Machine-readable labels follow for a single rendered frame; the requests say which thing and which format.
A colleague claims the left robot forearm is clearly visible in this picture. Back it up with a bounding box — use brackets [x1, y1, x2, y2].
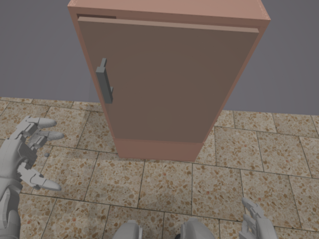
[0, 177, 23, 239]

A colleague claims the right robot hand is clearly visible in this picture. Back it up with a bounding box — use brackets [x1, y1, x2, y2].
[239, 197, 279, 239]

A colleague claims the handle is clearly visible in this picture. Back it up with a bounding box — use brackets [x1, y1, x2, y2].
[96, 58, 113, 104]

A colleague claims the robot thigh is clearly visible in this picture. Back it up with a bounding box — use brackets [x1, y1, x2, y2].
[112, 223, 143, 239]
[180, 221, 215, 239]

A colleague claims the robot left thigh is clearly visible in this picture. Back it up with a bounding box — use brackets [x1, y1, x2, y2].
[112, 223, 143, 239]

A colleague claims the robot right thigh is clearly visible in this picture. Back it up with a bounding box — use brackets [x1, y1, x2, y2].
[180, 221, 215, 239]

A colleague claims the cupboard door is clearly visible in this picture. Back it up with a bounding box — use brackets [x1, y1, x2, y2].
[78, 16, 259, 143]

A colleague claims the left robot hand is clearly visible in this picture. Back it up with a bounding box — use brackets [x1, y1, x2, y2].
[0, 116, 64, 191]

